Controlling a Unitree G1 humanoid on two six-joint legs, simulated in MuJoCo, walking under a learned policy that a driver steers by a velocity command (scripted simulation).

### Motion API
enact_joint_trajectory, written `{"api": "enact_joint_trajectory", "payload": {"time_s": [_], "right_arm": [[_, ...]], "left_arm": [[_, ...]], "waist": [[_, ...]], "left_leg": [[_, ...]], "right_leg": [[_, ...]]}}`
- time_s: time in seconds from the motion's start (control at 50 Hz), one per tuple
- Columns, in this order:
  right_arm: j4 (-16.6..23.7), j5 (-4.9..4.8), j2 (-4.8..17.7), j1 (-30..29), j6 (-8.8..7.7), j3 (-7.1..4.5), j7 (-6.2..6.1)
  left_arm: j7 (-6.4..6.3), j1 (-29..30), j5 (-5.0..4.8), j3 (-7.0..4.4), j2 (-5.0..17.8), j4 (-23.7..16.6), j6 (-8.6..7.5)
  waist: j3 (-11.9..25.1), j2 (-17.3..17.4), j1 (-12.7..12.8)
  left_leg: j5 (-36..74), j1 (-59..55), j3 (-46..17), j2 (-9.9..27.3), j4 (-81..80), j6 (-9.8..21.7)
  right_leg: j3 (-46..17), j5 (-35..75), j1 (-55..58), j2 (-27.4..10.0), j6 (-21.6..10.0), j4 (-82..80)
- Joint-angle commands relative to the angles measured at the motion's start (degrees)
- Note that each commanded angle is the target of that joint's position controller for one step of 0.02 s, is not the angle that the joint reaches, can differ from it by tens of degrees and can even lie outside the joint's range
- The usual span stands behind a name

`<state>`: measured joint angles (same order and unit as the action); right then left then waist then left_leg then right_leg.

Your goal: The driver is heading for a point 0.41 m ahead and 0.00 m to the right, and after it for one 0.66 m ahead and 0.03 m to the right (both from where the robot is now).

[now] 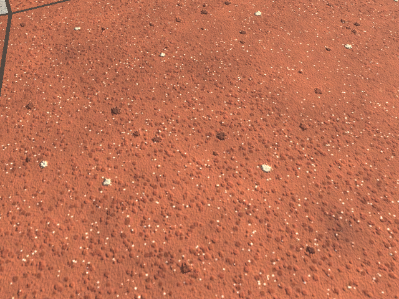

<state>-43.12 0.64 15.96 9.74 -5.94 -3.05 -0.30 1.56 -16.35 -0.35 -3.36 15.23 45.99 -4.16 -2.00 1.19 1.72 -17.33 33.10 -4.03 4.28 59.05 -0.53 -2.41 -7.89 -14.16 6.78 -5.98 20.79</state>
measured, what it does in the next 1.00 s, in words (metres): walks ahead: left foot, then right foot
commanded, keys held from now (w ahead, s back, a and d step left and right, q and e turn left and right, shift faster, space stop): w+e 0.12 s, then w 0.64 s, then no key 0.24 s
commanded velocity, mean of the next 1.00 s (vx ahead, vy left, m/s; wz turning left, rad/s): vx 0.45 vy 0.00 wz -0.18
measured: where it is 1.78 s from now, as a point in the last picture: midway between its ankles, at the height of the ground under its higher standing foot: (230, 265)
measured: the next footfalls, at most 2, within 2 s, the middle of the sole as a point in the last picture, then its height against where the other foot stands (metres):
left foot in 0.28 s outside the picture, level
right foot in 0.76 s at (265, 272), level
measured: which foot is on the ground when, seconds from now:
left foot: up 0.00-0.26, down 0.28-0.78, up 0.80-1.00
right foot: down 0.00-0.30, up 0.32-0.74, down 0.76-1.00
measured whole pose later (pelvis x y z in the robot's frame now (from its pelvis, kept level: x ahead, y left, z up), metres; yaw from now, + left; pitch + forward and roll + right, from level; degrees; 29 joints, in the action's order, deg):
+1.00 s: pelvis +0.50 -0.06 +0.00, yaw -10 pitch +2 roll +0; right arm -45.8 0.0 17.5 11.0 -2.3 -2.6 -0.8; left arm 1.6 -13.2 1.0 -2.4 14.7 43.9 -4.0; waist -2.3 2.3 0.7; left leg -19.4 30.9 -1.8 4.1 53.9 -2.6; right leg 2.5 -7.8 -15.3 2.6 -3.8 21.1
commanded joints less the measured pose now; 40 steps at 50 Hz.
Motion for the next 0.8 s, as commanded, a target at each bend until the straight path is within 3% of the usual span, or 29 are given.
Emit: {"api": "enact_joint_trajectory", "payload": {"time_s": [0.02,0.1,0.18,0.22,0.24,0.26,0.28,0.3,0.32,0.34,0.36,0.38,0.42,0.46,0.56,0.62,0.68,0.72,0.74,0.76,0.78,0.8], "right_arm": [[4.1,0.34,4.5,-0.7,0.25,-1.22,-0.68],[6.3,-0.25,2.8,-8.7,-0.39,-0.57,-0.03],[7.5,-0.87,4.4,-11.8,-1.42,-0.87,1.17],[7.5,-0.85,5.5,-10.8,-2.03,-1.23,1.58],[6.9,-0.78,5.9,-8.2,-2.27,-1.53,1.53],[5.7,-0.35,7.5,-3.3,-2.50,-2.31,1.20],[4.8,0.41,10.2,5.0,-2.70,-3.15,0.79],[2.6,0.72,15.6,13.0,-1.95,-4.80,0.74],[1.0,-0.98,12.4,15.6,-1.42,-4.24,1.36],[1.4,-1.53,8.7,12.8,-1.22,-3.08,1.35],[2.2,-1.01,7.3,9.1,-0.74,-2.40,1.29],[2.2,-0.64,6.0,6.5,-0.43,-1.82,1.43],[2.1,-0.16,4.7,4.3,-0.50,-1.21,1.53],[1.4,-0.63,5.9,4.8,-0.72,-1.51,1.47],[-0.6,-1.45,8.8,7.5,-0.05,-2.17,0.79],[-2.3,-1.96,9.7,11.1,0.53,-2.20,0.77],[-3.7,-2.22,10.3,12.9,1.42,-2.31,0.64],[-4.2,-2.19,11.2,12.6,2.11,-2.56,0.35],[-4.1,-2.27,11.4,11.6,2.39,-2.52,0.20],[-4.0,-1.98,10.1,11.8,2.47,-1.97,0.09],[-2.1,-0.30,6.9,11.5,2.22,-0.57,-0.12],[-1.9,-0.49,1.2,19.1,1.16,1.09,0.13]], "left_arm": [[-1.24,1.6,-0.44,-2.57,10.1,-4.8,-0.86],[-2.07,-2.1,-1.11,-2.80,10.2,-4.3,0.18],[-2.36,-5.6,-1.14,-2.48,9.0,-3.3,0.97],[-2.42,-5.8,-0.68,-2.52,9.2,-3.2,1.22],[-2.37,-5.1,-0.61,-2.47,9.0,-3.3,1.38],[-2.25,-4.7,-0.41,-2.02,7.9,-3.7,1.33],[-2.06,-3.6,0.21,-1.03,5.7,-4.8,1.06],[-2.07,-11.2,-0.91,0.01,2.6,-5.2,0.22],[-2.07,-11.2,-1.32,-0.02,5.0,-5.1,-0.29],[-1.92,-5.7,-1.73,-1.08,9.0,-5.7,-0.38],[-1.87,-1.1,-1.29,-1.00,8.9,-6.7,-0.30],[-1.69,1.4,-0.40,-1.00,8.2,-7.6,-0.36],[-1.40,0.6,-0.14,-1.03,6.6,-7.5,-0.08],[-1.29,0.5,-0.08,-0.56,4.8,-7.6,0.14],[-0.89,9.2,0.14,0.64,2.6,-10.0,-0.46],[-0.29,14.2,-0.48,0.63,3.0,-11.4,-0.78],[0.47,17.3,-0.76,0.35,4.0,-13.1,-1.14],[0.73,15.4,-0.65,-0.17,5.3,-13.0,-1.39],[0.59,11.1,-0.38,-0.91,6.5,-11.9,-1.44],[0.12,3.3,-0.04,-2.24,9.1,-9.6,-1.34],[-0.52,-6.6,1.08,-3.36,13.7,-8.3,-1.14],[-0.23,-7.4,1.40,-3.84,16.9,-7.6,-0.62]], "waist": [[2.5,-3.9,-1.5],[2.2,-5.5,1.8],[2.6,-6.4,3.0],[2.5,-7.7,2.0],[3.0,-8.3,0.3],[5.9,-8.1,-2.1],[12.8,-4.9,-6.2],[21.1,9.7,-5.5],[20.1,14.7,-6.4],[11.5,7.9,-7.1],[6.6,3.4,-6.3],[2.7,2.0,-5.0],[1.5,4.4,-2.5],[2.0,5.0,-1.9],[1.1,3.1,-4.3],[0.3,3.1,-6.3],[-0.7,3.5,-6.4],[0.3,4.2,-4.4],[2.7,4.0,-1.6],[8.1,2.8,1.9],[16.9,-4.1,5.5],[22.9,-19.4,1.5]], "left_leg": [[8.2,1.9,0.3,0.5,-9.5,-2.3],[21.7,-3.8,0.9,-3.0,-24.7,-3.0],[20.7,-4.8,0.0,-3.7,-30.6,-1.8],[16.3,-6.5,0.5,-3.7,-32.2,0.0],[15.2,-10.0,1.5,-4.1,-34.2,1.3],[15.2,-17.8,1.6,-3.7,-35.3,3.3],[16.3,-31.0,-5.0,3.5,-32.9,7.2],[9.2,-52.2,-26.3,14.9,-33.6,16.8],[-2.7,-53.6,-39.9,18.8,-40.4,18.6],[-8.9,-47.0,-34.6,16.8,-41.7,16.0],[-6.0,-39.7,-27.3,14.4,-42.7,14.2],[-1.1,-33.3,-22.6,12.1,-44.7,13.9],[6.6,-26.4,-16.6,8.8,-47.3,13.1],[12.6,-24.5,-12.4,8.0,-49.0,13.9],[19.3,-23.6,-4.0,6.1,-50.5,12.7],[18.3,-25.3,-3.0,6.6,-49.6,11.9],[19.4,-30.2,-4.2,9.1,-47.2,10.9],[25.2,-32.7,-4.2,10.0,-43.7,9.6],[33.5,-32.5,-2.5,8.6,-38.5,8.5],[37.8,-29.5,0.1,5.7,-28.8,7.0],[24.2,-18.6,3.0,1.9,-10.7,4.2],[-14.3,2.1,3.2,-7.5,7.6,0.4]], "right_leg": [[-14.4,10.3,0.1,-14.6,-10.2,-9.8],[-12.3,6.0,-1.8,-11.5,-6.7,-7.9],[-16.7,3.6,5.2,-14.4,-5.9,-3.1],[-19.0,5.6,8.2,-16.0,-5.2,-0.2],[-19.0,8.5,8.7,-15.7,-4.5,2.0],[-17.7,14.0,7.9,-13.3,-3.1,7.2],[-14.0,11.4,2.5,-10.4,-1.2,20.1],[-6.3,-4.6,-17.1,-2.3,3.4,39.7],[-6.9,-25.5,-27.7,-2.6,4.2,48.5],[-8.3,-22.0,-32.0,-5.5,3.9,52.2],[-5.7,-17.5,-31.6,-7.9,3.9,51.6],[-4.3,-14.3,-30.8,-9.6,4.0,48.0],[-3.1,-10.8,-25.6,-12.1,4.4,42.7],[-1.5,-8.5,-24.3,-12.5,5.3,38.8],[0.8,5.9,-21.4,-12.1,6.4,20.7],[1.8,10.5,-18.8,-10.5,6.4,14.2],[1.6,7.1,-19.0,-9.7,4.7,10.4],[2.4,3.6,-15.1,-8.7,3.1,8.1],[3.9,3.7,-8.3,-7.2,1.9,6.1],[3.9,4.7,3.7,-7.3,0.1,6.0],[-8.3,13.2,20.4,-18.7,-4.0,8.3],[-31.9,12.8,35.6,-30.6,-12.9,3.6]]}}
